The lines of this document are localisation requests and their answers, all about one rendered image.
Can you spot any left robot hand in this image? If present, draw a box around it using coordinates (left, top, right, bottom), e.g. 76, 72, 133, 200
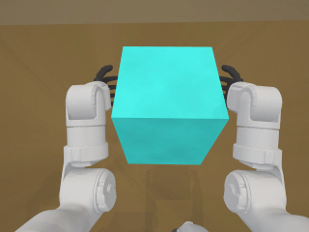
94, 65, 118, 106

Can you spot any right robot hand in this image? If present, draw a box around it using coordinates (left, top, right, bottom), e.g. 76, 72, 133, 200
219, 65, 243, 109

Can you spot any robot left forearm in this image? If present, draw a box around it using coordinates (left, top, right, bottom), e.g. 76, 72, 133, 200
59, 81, 112, 203

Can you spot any right robot shin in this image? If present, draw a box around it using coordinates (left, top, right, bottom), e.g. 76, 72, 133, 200
182, 221, 193, 226

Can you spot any robot right forearm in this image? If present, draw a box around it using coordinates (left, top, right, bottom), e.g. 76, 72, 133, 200
226, 81, 287, 205

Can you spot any carton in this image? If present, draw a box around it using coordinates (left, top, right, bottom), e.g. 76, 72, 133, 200
111, 46, 229, 165

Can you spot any robot left upper arm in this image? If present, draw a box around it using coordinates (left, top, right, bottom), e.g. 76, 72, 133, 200
15, 168, 117, 232

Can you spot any robot right upper arm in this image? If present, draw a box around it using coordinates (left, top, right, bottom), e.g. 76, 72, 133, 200
223, 169, 309, 232

